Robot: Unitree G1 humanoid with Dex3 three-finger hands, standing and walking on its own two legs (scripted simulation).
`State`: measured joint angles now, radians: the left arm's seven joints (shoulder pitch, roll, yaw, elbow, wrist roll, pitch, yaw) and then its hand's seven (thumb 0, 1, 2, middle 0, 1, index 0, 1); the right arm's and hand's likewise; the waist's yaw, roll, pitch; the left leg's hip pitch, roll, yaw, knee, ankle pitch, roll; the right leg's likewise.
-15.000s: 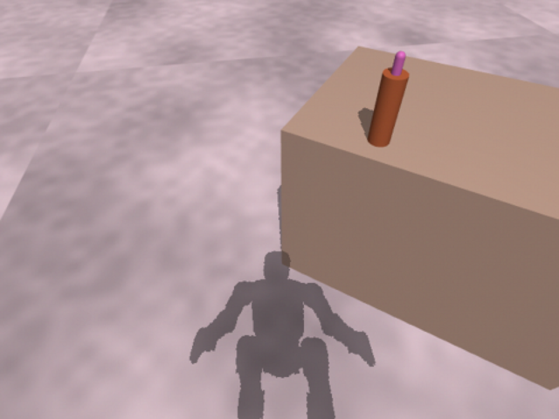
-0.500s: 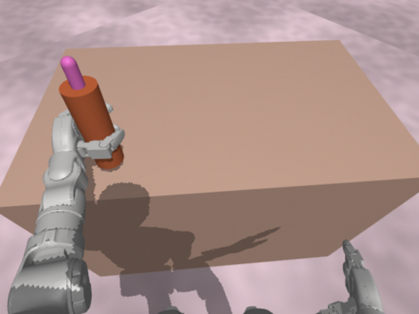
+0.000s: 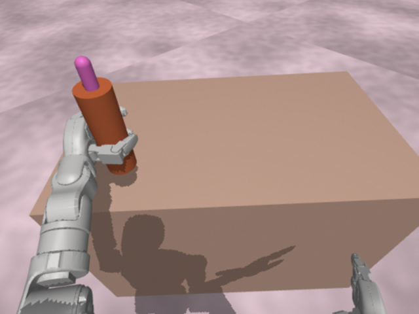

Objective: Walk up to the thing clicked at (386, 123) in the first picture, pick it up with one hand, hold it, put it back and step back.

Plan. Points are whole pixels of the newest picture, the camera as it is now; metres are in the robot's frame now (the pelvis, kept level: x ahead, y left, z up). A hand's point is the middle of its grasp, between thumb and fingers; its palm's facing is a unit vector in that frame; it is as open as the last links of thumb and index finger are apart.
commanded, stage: lift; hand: left
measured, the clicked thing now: (105, 121) +0.39 +0.19 +0.21
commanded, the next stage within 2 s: hold in 0.78 s
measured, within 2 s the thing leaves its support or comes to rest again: neither
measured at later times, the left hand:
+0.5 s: hand (105, 143) +0.33 +0.18 +0.21, palm faces +0.17 -0.99 -0.04, open 8.2 cm
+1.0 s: hand (99, 139) +0.32 +0.18 +0.23, palm faces +0.15 -0.99 -0.04, open 8.2 cm
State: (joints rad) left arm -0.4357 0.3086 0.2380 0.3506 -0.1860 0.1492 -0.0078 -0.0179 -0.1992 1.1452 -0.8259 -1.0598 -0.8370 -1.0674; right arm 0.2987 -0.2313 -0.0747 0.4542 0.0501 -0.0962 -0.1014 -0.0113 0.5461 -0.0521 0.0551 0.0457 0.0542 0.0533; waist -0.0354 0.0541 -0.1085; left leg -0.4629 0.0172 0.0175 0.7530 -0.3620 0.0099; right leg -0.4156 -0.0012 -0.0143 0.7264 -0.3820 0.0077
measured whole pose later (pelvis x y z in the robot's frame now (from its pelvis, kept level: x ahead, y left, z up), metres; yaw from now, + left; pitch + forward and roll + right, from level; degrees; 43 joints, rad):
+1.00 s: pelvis -0.01 +0.00 +0.02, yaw +1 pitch -3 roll +0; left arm -0.29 0.26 0.24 -0.13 -0.23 0.54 0.01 -0.02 -0.20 1.15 -0.82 -1.07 -0.83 -1.08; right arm 0.23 -0.21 -0.08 0.69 0.03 -0.33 -0.14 -0.01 0.54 -0.06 0.05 0.05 0.05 0.05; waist 0.00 0.08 -0.05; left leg -0.26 0.00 0.01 0.57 -0.27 0.01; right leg -0.21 -0.01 -0.03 0.56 -0.30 0.01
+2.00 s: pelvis -0.01 +0.00 +0.02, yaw +2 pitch -4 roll +0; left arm -0.28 0.25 0.23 -0.24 -0.24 0.66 0.00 -0.02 -0.20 1.15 -0.82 -1.07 -0.83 -1.08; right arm 0.21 -0.21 -0.08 0.72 0.03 -0.36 -0.14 -0.01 0.53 -0.06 0.05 0.05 0.05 0.05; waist 0.01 0.08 -0.05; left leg -0.24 -0.01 0.00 0.57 -0.26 0.02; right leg -0.19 -0.02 -0.03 0.55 -0.30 0.01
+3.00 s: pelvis -0.02 +0.00 +0.02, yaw +2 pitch -4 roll +0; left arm -0.34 0.26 0.25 -0.20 -0.26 0.66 -0.01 -0.01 -0.21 1.15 -0.82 -1.07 -0.83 -1.08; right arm 0.20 -0.21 -0.08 0.76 0.03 -0.39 -0.16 -0.01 0.54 -0.06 0.05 0.05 0.05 0.05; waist 0.02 0.09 -0.06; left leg -0.25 -0.01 0.00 0.56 -0.25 0.01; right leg -0.20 -0.02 -0.03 0.55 -0.29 0.01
